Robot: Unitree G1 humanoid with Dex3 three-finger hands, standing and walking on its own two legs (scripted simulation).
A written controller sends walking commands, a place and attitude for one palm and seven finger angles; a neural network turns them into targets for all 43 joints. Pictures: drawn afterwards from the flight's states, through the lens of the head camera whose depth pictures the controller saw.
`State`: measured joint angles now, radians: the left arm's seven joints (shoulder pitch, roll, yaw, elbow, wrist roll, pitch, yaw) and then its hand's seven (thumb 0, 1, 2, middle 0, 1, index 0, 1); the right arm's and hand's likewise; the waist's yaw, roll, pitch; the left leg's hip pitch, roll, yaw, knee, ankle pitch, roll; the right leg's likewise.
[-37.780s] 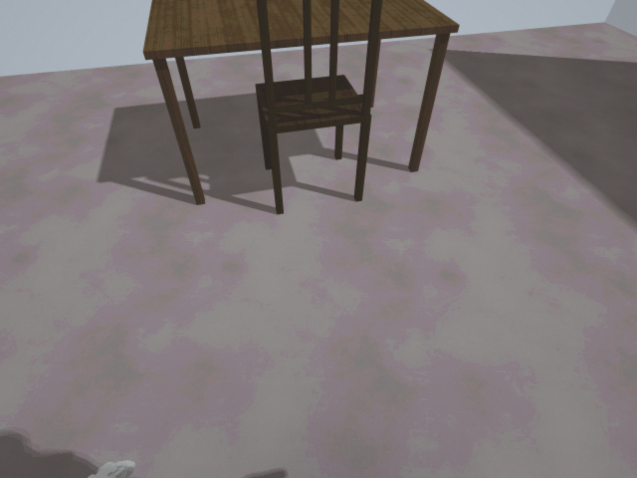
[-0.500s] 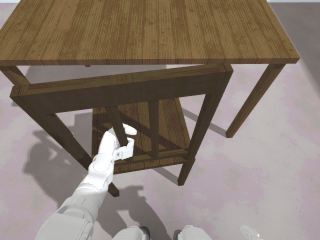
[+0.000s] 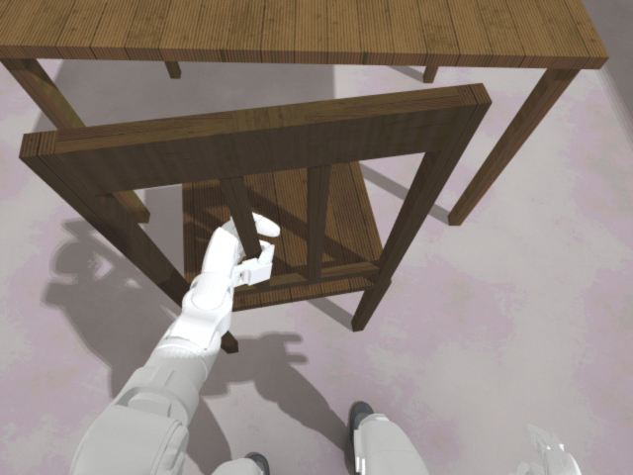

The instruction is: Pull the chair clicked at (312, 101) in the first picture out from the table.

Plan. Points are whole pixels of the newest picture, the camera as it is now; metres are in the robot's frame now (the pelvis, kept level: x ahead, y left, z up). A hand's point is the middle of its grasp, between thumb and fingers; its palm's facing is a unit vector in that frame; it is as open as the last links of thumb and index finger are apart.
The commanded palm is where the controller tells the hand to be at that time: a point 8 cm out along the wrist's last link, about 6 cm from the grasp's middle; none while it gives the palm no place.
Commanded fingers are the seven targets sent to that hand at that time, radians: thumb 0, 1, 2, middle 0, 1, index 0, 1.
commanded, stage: step backward, pulling the chair out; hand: left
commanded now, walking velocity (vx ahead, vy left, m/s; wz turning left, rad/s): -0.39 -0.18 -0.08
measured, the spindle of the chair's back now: (250, 241) +0.41 +0.08 -0.05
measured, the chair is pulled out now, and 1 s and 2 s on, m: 0.26 0.46 0.60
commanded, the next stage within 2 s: stop walking, hand still on the chair in 1.22 s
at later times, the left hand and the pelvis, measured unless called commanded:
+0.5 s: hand (250, 329) +0.29 +0.08 -0.06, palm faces -0.11 -0.98 -0.17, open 5.4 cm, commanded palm +0.27 +0.13 -0.06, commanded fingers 0.00 0.90 0.90 -0.50 -1.45 -0.50 -1.45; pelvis -0.09 +0.00 -0.01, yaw -2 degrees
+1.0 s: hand (239, 424) +0.18 +0.09 -0.06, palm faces -0.10 -0.98 -0.15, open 5.3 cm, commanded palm +0.17 +0.14 -0.06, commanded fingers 0.00 0.90 0.90 -0.50 -1.45 -0.50 -1.45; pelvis -0.19 +0.00 +0.00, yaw -1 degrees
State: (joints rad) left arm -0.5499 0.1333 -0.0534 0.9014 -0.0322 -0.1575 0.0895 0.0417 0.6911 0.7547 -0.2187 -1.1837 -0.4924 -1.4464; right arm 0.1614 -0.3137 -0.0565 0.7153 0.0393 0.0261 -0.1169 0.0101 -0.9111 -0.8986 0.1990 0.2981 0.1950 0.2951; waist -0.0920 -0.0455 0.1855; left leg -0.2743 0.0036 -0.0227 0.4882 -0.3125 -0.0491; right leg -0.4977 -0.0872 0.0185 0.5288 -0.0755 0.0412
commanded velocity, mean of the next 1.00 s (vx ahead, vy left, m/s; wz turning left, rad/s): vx -0.37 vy -0.06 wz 0.00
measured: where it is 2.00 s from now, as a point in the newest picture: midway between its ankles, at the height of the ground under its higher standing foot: outside the picture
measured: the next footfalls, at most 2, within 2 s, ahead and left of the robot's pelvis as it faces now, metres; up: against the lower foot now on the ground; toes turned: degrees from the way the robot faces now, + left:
right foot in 0.60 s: -0.01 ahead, -0.13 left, +0.00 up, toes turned -2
left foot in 0.88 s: -0.19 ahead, +0.14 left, +0.00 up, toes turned -3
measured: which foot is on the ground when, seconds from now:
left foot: down 0.00-0.64, up 0.66-0.86, down 0.88-1.00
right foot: down 0.00-0.48, up 0.50-0.58, down 0.60-0.94, up 0.96-1.00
